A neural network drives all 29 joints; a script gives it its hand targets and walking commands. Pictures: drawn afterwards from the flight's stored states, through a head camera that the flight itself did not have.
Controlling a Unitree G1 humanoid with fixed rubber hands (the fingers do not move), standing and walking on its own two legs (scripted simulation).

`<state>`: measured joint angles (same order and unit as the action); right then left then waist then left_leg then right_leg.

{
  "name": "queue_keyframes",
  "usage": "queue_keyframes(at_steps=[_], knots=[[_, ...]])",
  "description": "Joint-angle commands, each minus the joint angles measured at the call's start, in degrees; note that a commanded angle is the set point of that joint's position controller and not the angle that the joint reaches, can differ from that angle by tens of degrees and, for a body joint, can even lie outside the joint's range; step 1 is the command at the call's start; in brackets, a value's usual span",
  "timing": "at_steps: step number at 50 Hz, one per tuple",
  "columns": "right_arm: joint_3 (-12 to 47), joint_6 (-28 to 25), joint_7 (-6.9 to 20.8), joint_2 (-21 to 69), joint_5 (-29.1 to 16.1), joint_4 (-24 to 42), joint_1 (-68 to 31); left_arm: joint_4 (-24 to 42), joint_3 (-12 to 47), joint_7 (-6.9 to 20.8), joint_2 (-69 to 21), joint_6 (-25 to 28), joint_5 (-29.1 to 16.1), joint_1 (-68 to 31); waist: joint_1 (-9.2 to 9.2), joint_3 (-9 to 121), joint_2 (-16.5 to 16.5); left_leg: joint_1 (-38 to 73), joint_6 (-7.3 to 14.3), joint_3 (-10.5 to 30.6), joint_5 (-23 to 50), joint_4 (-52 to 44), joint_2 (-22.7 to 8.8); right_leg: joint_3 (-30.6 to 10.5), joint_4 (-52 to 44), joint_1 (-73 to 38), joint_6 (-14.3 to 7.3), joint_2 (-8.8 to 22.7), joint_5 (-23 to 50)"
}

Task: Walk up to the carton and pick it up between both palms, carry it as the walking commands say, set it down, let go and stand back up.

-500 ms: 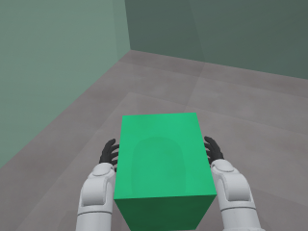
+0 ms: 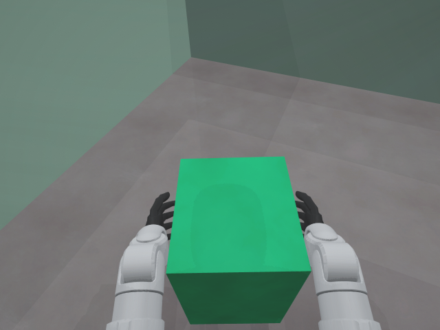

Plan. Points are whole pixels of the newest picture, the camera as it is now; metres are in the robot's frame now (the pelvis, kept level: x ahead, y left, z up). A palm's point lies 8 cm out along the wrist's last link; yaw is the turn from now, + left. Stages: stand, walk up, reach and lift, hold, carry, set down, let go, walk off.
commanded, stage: hold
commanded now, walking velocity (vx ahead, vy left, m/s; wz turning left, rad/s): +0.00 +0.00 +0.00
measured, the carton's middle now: (233, 246) +0.28 +0.00 -0.03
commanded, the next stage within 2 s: set down in 0.18 s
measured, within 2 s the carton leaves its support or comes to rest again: neither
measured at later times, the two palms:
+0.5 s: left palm (171, 230) +0.29 +0.11 +0.02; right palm (321, 223) +0.29 -0.17 +0.02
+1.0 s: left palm (167, 242) +0.30 +0.14 -0.05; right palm (299, 228) +0.32 -0.15 -0.05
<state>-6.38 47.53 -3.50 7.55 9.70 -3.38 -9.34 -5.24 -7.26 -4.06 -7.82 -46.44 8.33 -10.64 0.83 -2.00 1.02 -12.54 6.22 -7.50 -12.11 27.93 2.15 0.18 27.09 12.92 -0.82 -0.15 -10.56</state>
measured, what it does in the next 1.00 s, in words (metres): stands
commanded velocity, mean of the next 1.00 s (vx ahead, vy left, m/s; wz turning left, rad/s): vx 0.00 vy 0.00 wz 0.00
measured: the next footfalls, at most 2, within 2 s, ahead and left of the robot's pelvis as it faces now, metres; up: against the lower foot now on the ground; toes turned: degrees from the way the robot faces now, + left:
none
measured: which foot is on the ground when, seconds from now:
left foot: down 0.00-1.00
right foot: down 0.00-1.00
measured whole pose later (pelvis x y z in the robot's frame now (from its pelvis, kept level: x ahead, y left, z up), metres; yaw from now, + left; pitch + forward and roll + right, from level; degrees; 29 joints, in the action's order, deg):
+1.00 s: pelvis -0.01 -0.05 -0.02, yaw +7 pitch +3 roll -1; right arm -23.2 19.9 -1.9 11.9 17.2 -32.9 -24.8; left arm -33.3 -21.7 3.3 -7.0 -20.6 16.9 -25.4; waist 1.5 -5.9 -0.7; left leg -28.9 2.9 -0.1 -15.7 41.9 2.4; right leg 3.3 40.7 27.2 -2.7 -2.0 -16.3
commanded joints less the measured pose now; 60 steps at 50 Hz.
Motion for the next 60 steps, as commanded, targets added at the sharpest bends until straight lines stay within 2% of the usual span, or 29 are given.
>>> queue_keyframes(at_steps=[1,3,5,6,7,9,10,12,15,16,18,19,20,24,26,27,31,32,34,38,42,48,49,50,51,52,55,56,60], knots=[[26.49,-9.46,10.38,35.18,-12.65,6.75,-26.92,7.44,33.48,7.53,-45.78,8.16,-12.69,-25.25,2.26,17.23,1.47,17.67,-4.64,16.21,7.0,-2.71,-2.9,-6.71,-0.57,1.44,-3.61,-3.61,-1.19],[29.18,-11.44,11.46,39.34,-16.03,12.0,-34.88,14.92,39.31,7.58,-51.4,9.82,-16.16,-34.62,4.12,27.73,1.06,19.42,-4.85,18.53,15.34,-0.32,-3.09,-6.96,0.91,-1.48,-3.62,-3.77,4.27],[27.24,-10.83,11.63,39.19,-14.78,7.27,-32.01,11.91,41.2,7.4,-52.9,9.23,-16.61,-34.09,7.18,27.9,2.01,21.6,-5.78,19.36,14.38,-0.6,-3.77,-6.0,1.18,1.55,-3.43,-3.46,4.58],[27.35,-10.69,12.16,38.42,-14.67,6.38,-32.14,8.68,39.94,7.2,-53.29,8.66,-14.99,-30.36,6.09,26.3,2.02,19.95,-5.88,19.5,15.85,-1.3,-4.12,-5.83,0.37,1.23,-3.04,-3.42,3.05],[24.89,-9.6,11.94,37.01,-12.73,1.99,-29.44,4.5,38.54,7.43,-52.41,7.93,-13.93,-29.76,7.63,20.54,2.1,17.07,-5.95,18.97,11.01,-2.43,-4.01,-5.66,-0.41,1.75,-3.1,-3.27,0.79],[22.5,-8.04,11.85,35.84,-10.94,-2.59,-29.28,-2.54,30.79,7.72,-47.56,7.16,-9.73,-27.3,4.12,11.6,-0.13,12.14,-3.92,18.86,5.41,-3.6,-3.88,-5.84,-1.43,1.5,-3.26,-2.89,-3.18],[27.14,-6.6,13.58,41.33,-8.67,-3.44,-24.01,3.87,38.03,7.66,-58.34,6.04,-12.4,-24.56,10.26,15.63,1.77,14.65,-8.01,20.97,5.1,-4.35,-4.5,-6.7,-1.9,-1.86,-4.81,-3.64,4.55],[27.65,-4.87,14.75,45.04,-8.37,-4.88,-28.27,-2.74,31.69,8.67,-57.83,4.52,-8.12,-23.53,5.03,11.63,-2.06,13.55,-5.79,20.3,5.47,-4.89,-3.56,-6.51,-3.3,-2.82,-3.97,-3.17,3.75],[22.5,-4.06,15.36,44.06,-7.35,-8.64,-29.31,-11.13,24.8,9.93,-53.85,3.33,-3.77,-23.57,3.91,2.55,0.13,8.62,-4.51,19.08,-0.31,-5.95,-2.87,-7.37,-4.44,-4.78,-3.47,-2.42,0.32],[22.53,-4.23,15.59,45.47,-7.66,-9.96,-32.04,-12.47,21.66,10.21,-51.87,3.82,-1.86,-24.46,0.72,1.98,-0.26,8.13,-3.45,18.03,-0.25,-6.12,-2.32,-7.53,-5.27,-4.96,-3.12,-2.17,-1.51],[21.09,-5.66,16.03,46.42,-8.1,-9.94,-36.37,-14.79,21.33,11.48,-53.78,5.16,-2.56,-27.84,1.82,1.14,-0.11,7.76,-3.3,17.69,-1.73,-5.8,-2.14,-7.63,-5.02,-3.76,-2.88,-2.12,-2.84],[21.15,-5.82,16.49,48.95,-8.39,-12.29,-36.44,-15.41,19.45,12.04,-53.92,6.15,-1.8,-27.7,0.29,2.86,-2.12,7.73,-2.76,17.4,-1.15,-5.38,-2.05,-7.85,-4.71,-4.42,-2.19,-2.21,-2.27],[20.07,-6.56,16.44,48.92,-8.58,-13.66,-36.06,-14.71,19.4,12.35,-53.22,6.97,-1.98,-29.83,0.3,1.58,0.21,7.22,-3.01,16.94,-0.01,-4.73,-1.71,-8.58,-4.81,-4.3,-2.25,-1.73,-1.14],[16.96,-10.78,16.49,52.83,-6.75,-18.14,-38.88,-15.19,21.93,13.94,-56.63,11.49,-3.7,-40.21,4.14,9.3,-0.91,10.03,-3.0,16.94,-1.29,-2.09,-1.76,-8.32,-2.91,-1.85,-2.09,-1.73,-1.89],[15.98,-12.43,15.86,55.36,-6.24,-21.62,-39.53,-16.34,20.93,14.55,-55.72,13.44,-3.68,-42.7,2.76,11.02,0.83,7.15,-3.35,15.55,-1.43,-0.62,-1.03,-8.96,-2.57,-2.91,-1.97,-0.88,-1.51],[16.21,-13.6,15.45,56.3,-6.12,-21.36,-41.91,-18.41,20.05,15.02,-55.66,14.68,-3.23,-43.77,2.83,11.87,-2.64,6.87,-2.83,15.75,-1.97,0.05,-1.08,-9.03,-2.8,-2.7,-1.37,-0.79,-2.83],[15.63,-16.8,14.35,58.06,-4.12,-22.69,-43.85,-24.14,17.07,16.37,-55.3,17.82,-1.31,-43.41,1.27,16.78,-3.9,2.34,-2.51,14.92,-2.15,2.54,-0.03,-10.41,-1.52,-3.66,-0.77,0.03,-1.98],[13.57,-17.1,14.01,57.6,-2.95,-26.54,-42.12,-24.0,16.23,16.31,-53.51,18.52,-0.44,-44.69,2.6,15.48,-3.78,2.67,-2.3,15.25,-2.01,2.85,-0.08,-10.25,-0.78,-0.71,-0.65,0.12,-1.52],[11.94,-17.94,13.4,57.92,-1.41,-28.77,-42.13,-27.14,12.37,16.45,-52.22,19.5,1.68,-43.47,1.07,13.25,-5.87,-1.85,-1.87,14.92,-3.63,4.07,0.22,-10.75,-0.2,0.03,-0.26,0.27,-3.5],[9.82,-20.8,12.29,58.19,-0.39,-31.62,-44.49,-30.86,7.04,16.67,-49.44,22.08,4.96,-44.18,-1.49,12.83,-3.76,-6.26,-1.72,15.14,-5.38,6.18,0.36,-12.95,1.11,1.56,0.11,1.59,-6.53],[8.68,-24.11,11.33,58.23,0.33,-33.34,-43.11,-29.36,9.55,16.93,-50.02,24.98,4.64,-47.28,0.54,16.11,-2.27,-8.39,-1.72,15.21,-3.31,7.21,0.65,-12.06,3.66,2.36,-0.43,0.92,-1.51],[8.16,-30.5,10.88,53.31,1.7,-31.06,-42.27,-28.28,14.72,15.18,-52.97,29.11,2.12,-46.4,3.12,23.65,1.82,-6.81,-3.35,16.63,5.25,9.25,1.57,-8.85,9.16,8.01,-2.26,-2.79,7.3],[9.93,-31.76,10.96,52.77,1.06,-28.38,-44.48,-29.33,14.49,14.79,-53.41,30.01,2.38,-44.15,1.9,27.43,1.79,-6.07,-3.49,16.28,7.11,10.6,1.81,-8.95,9.83,7.59,-2.34,-3.15,8.12],[9.47,-32.38,10.85,51.8,1.82,-28.58,-43.14,-29.35,15.13,14.47,-54.02,30.68,2.53,-43.1,3.54,29.56,2.69,-7.24,-3.75,16.38,8.25,11.81,2.14,-8.68,11.19,9.37,-2.35,-3.36,8.87],[10.44,-33.21,11.24,52.14,1.47,-29.5,-42.8,-28.55,15.2,13.93,-52.97,31.68,2.81,-43.26,2.03,28.71,3.05,-9.03,-3.79,16.34,9.18,12.13,2.33,-8.61,12.13,10.89,-2.35,-3.68,9.01],[8.77,-33.89,11.67,49.98,2.63,-30.81,-43.81,-28.45,14.25,13.36,-53.18,32.58,2.9,-45.22,3.2,28.31,2.08,-9.89,-4.19,16.65,6.93,12.76,2.4,-8.15,13.12,14.35,-2.35,-3.92,5.69],[9.15,-35.64,12.68,48.17,2.77,-30.92,-45.19,-30.21,13.34,11.96,-52.89,34.17,4.32,-43.73,2.48,27.99,2.26,-10.88,-4.24,16.93,5.1,14.31,2.5,-7.73,15.43,19.44,-2.5,-4.55,1.55],[8.25,-35.99,13.13,48.65,3.28,-32.25,-44.61,-28.79,14.14,11.55,-53.35,34.69,4.1,-46.3,3.91,28.98,1.6,-11.18,-4.35,17.54,3.9,15.1,2.56,-6.81,16.53,21.98,-2.46,-5.01,0.41],[11.33,-37.95,14.3,48.63,1.88,-30.2,-48.17,-29.58,14.71,10.26,-54.27,36.46,4.26,-44.06,1.41,36.24,0.38,-11.81,-4.71,17.64,7.37,18.55,2.96,-6.39,19.6,25.61,-1.99,-5.4,1.44]])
